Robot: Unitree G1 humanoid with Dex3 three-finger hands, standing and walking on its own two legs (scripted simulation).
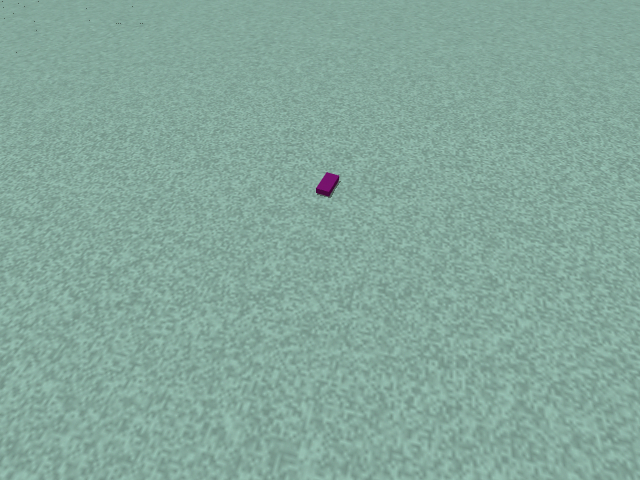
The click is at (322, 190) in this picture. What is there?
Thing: flat box
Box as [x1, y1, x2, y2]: [316, 172, 338, 196]
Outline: 326,172 317,186 316,192 328,196 338,180 338,175
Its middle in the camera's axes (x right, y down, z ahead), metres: +0.06 -0.26 +1.88
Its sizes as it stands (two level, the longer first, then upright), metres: 0.131 0.068 0.030
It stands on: the floor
